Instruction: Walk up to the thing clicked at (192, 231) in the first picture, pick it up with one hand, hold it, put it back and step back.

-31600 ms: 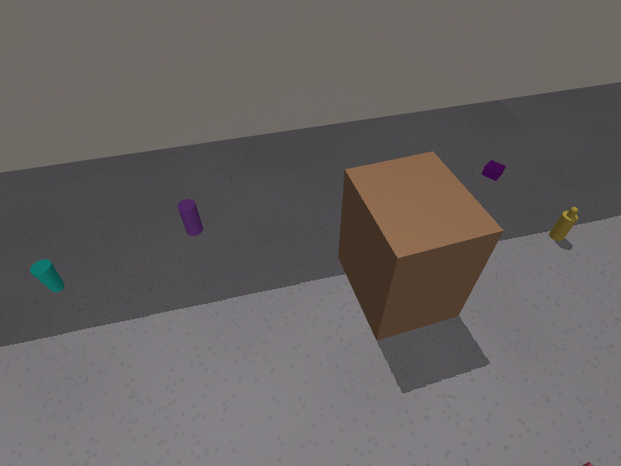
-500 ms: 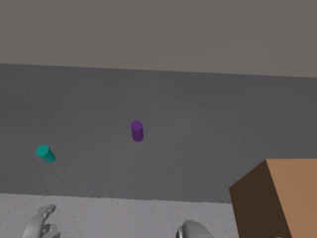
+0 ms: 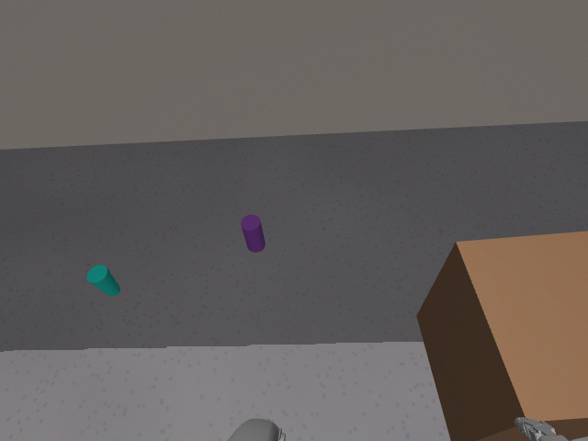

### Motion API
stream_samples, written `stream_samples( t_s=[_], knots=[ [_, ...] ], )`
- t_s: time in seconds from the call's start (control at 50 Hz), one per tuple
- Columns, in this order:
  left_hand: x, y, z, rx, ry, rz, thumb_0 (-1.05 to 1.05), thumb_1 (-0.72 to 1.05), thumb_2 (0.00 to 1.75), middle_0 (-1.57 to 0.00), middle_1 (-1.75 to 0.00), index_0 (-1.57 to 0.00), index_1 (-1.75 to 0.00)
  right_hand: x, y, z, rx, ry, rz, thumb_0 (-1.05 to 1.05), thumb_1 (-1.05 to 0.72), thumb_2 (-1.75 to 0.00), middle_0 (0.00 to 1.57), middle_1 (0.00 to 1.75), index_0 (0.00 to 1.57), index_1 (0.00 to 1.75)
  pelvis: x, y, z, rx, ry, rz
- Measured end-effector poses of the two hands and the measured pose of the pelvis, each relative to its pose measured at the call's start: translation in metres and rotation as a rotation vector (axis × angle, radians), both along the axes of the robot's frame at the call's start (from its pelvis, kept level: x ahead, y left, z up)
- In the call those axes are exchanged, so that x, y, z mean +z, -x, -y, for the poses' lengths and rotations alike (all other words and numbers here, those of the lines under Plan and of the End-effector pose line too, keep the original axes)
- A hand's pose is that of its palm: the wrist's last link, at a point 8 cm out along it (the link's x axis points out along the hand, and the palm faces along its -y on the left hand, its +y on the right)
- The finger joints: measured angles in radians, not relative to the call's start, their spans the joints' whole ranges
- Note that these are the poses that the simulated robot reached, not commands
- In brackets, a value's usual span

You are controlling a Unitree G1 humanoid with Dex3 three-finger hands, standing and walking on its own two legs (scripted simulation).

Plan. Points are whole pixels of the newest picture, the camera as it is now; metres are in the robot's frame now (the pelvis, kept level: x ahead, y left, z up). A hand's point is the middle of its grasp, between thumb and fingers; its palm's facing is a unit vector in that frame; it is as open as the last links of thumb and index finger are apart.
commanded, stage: step back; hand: left
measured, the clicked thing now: (253, 234) +0.91 +0.22 -0.69
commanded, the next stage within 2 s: stand in 1.38 s
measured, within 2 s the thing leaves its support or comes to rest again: neither
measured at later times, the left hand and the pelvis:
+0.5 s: hand out of the picture -0.09 +0.25 -0.15, palm faces +0.02 -0.93 -0.38, open 7.4 cm; pelvis -0.14 -0.02 +0.00, yaw +2 degrees
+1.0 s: hand out of the picture -0.07 +0.29 -0.15, palm faces +0.02 -0.93 -0.38, open 7.4 cm; pelvis -0.12 +0.01 +0.01, yaw +3 degrees
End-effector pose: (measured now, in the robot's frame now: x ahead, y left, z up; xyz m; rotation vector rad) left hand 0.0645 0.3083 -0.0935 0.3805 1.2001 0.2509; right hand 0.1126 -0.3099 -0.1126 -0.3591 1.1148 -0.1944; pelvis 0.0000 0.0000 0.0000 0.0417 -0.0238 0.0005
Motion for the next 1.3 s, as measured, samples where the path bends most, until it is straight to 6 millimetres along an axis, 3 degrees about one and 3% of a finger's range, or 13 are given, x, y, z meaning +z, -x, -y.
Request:
stream_samples(
  t_s=[0.1, 0.18, 0.28, 0.4, 0.52, 0.64, 0.8, 0.92, 1.06, 1.14, 1.3],
  knots=[
    [0.003, 0.015, -0.006, 0.002, -0.027, 0.058, 0.0, 0.9, 0.9, -0.21, -0.3, -0.21, -0.3, -0.005, 0.043, 0.0, 0.033, 0.019, -0.064, 0.01, -0.9, -0.9, 0.2, 0.3, 0.2, 0.3, -0.002, 0.033, 0.001, 0.047, 0.015, -0.018],
    [-0.011, 0.03, -0.016, 0.017, -0.016, 0.128, 0.0, 0.9, 0.9, -0.21, -0.3, -0.21, -0.3, -0.01, 0.075, -0.008, 0.075, 0.041, -0.108, 0.01, -0.9, -0.9, 0.2, 0.3, 0.2, 0.3, -0.013, 0.064, -0.001, 0.098, 0.025, -0.003],
    [-0.02, 0.07, -0.008, 0.047, 0.032, 0.092, 0.0, 0.9, 0.9, -0.21, -0.3, -0.2, -0.3, 0.003, 0.111, -0.018, 0.083, 0.026, -0.112, 0.01, -0.9, -0.9, 0.2, 0.3, 0.2, 0.3, -0.004, 0.093, 0.0, 0.089, 0.031, 0.026],
    [-0.021, 0.126, 0.005, 0.058, 0.072, 0.026, 0.0, 0.9, 0.9, -0.21, -0.3, -0.2, -0.3, 0.018, 0.124, -0.009, 0.08, 0.026, -0.036, 0.01, -0.9, -0.9, 0.21, 0.3, 0.21, 0.3, 0.003, 0.117, 0.009, 0.063, 0.046, 0.004],
    [-0.02, 0.174, 0.021, 0.049, 0.038, -0.032, 0.0, 0.9, 0.9, -0.21, -0.3, -0.2, -0.3, 0.009, 0.129, 0.013, 0.056, 0.001, 0.037, 0.01, -0.9, -0.9, 0.2, 0.3, 0.2, 0.3, -0.003, 0.137, 0.023, 0.034, 0.078, 0.024],
    [-0.006, 0.199, 0.022, 0.086, 0.021, -0.023, 0.0, 0.9, 0.9, -0.21, -0.3, -0.21, -0.3, 0.007, 0.147, 0.016, 0.045, -0.026, -0.002, 0.01, -0.9, -0.9, 0.2, 0.3, 0.2, 0.3, 0.004, 0.139, 0.024, 0.037, 0.041, 0.025],
    [-0.012, 0.191, -0.011, 0.1, 0.017, -0.007, 0.0, 0.9, 0.9, -0.21, -0.3, -0.21, -0.3, 0.001, 0.152, -0.004, 0.065, -0.006, -0.077, 0.01, -0.9, -0.9, 0.2, 0.3, 0.2, 0.3, -0.001, 0.136, 0.001, 0.086, 0.04, 0.021],
    [-0.017, 0.164, -0.026, 0.065, 0.032, -0.016, 0.0, 0.9, 0.9, -0.21, -0.3, -0.2, -0.3, 0.01, 0.154, -0.027, 0.04, -0.015, -0.044, 0.01, -0.9, -0.9, 0.2, 0.3, 0.2, 0.3, 0.002, 0.129, -0.012, 0.061, 0.04, 0.02],
    [-0.015, 0.126, -0.022, 0.023, 0.037, 0.016, 0.0, 0.9, 0.9, -0.21, -0.3, -0.2, -0.3, 0.009, 0.151, -0.022, 0.008, -0.012, -0.064, 0.01, -0.9, -0.9, 0.2, 0.3, 0.2, 0.3, 0.003, 0.114, -0.009, 0.045, 0.036, 0.011],
    [-0.014, 0.113, -0.012, 0.029, 0.022, 0.027, 0.0, 0.9, 0.9, -0.21, -0.3, -0.2, -0.3, -0.003, 0.139, -0.015, -0.012, -0.02, -0.078, 0.01, -0.9, -0.9, 0.2, 0.3, 0.2, 0.3, -0.001, 0.105, -0.004, 0.052, 0.066, 0.02],
    [-0.013, 0.079, -0.004, 0.035, 0.054, 0.061, 0.0, 0.9, 0.9, -0.21, -0.3, -0.21, -0.3, -0.006, 0.113, -0.026, 0.005, -0.037, -0.079, 0.01, -0.9, -0.9, 0.2, 0.3, 0.2, 0.3, 0.002, 0.088, -0.008, 0.053, 0.041, 0.002]
  ],
)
